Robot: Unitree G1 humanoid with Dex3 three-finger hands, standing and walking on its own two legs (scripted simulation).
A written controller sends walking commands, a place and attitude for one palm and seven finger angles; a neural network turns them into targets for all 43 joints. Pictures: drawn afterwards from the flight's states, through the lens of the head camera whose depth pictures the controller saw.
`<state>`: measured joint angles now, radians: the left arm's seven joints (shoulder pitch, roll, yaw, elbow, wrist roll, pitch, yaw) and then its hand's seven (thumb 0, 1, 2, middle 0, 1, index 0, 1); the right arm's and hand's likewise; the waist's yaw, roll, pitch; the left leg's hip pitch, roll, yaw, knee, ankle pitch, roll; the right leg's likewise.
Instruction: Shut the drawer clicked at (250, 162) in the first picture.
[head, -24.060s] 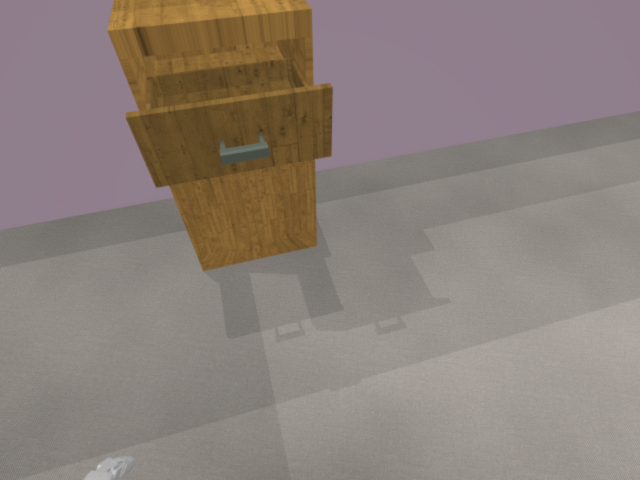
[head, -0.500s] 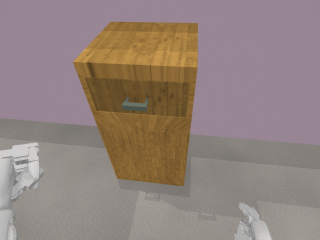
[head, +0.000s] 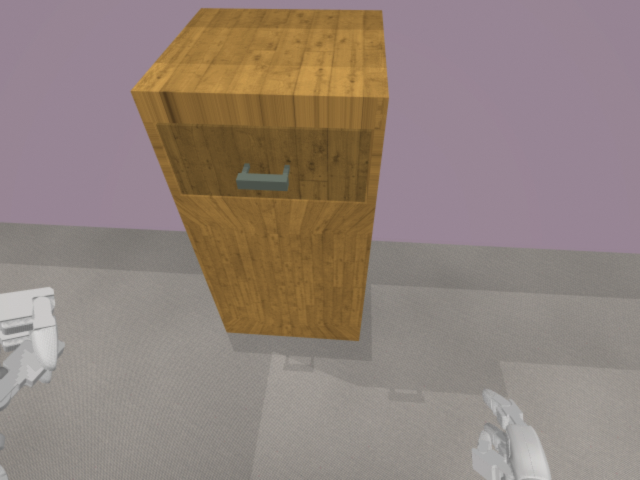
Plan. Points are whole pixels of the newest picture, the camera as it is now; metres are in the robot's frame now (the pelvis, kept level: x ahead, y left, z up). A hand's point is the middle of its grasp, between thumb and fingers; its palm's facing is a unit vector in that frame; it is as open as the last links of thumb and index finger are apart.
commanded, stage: step back with the hand held close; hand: left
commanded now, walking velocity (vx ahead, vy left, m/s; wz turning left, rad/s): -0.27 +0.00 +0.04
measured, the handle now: (264, 175) +0.67 +0.17 -0.02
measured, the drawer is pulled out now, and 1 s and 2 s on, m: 0.00 0.00 0.00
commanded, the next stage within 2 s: stop stepping back and stand still in 1.06 s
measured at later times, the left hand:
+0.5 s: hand (57, 380) +0.16 +0.23 +0.17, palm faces +0.36 -0.79 -0.50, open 3.2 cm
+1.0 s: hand out of the picture +0.09 +0.20 +0.19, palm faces +0.25 -0.78 -0.58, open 3.2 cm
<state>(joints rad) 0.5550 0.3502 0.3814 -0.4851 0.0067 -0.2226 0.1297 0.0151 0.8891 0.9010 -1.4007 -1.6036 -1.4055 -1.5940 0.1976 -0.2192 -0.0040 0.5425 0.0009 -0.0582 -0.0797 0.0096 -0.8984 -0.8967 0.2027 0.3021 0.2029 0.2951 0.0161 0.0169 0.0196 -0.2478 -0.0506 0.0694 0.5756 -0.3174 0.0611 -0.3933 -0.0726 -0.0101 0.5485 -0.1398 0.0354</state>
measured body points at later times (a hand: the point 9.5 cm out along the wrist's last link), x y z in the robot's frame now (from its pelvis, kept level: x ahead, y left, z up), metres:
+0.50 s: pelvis -0.04 +0.00 -0.01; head -0.01 +0.01 +0.44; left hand +0.14 +0.27 +0.19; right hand +0.13 -0.26 -0.08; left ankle +0.00 +0.08 -0.73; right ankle +0.09 -0.14 -0.73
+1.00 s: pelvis -0.11 -0.03 +0.02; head -0.07 -0.02 +0.47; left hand +0.07 +0.24 +0.22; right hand +0.08 -0.27 -0.05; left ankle -0.09 +0.07 -0.70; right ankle -0.13 -0.13 -0.73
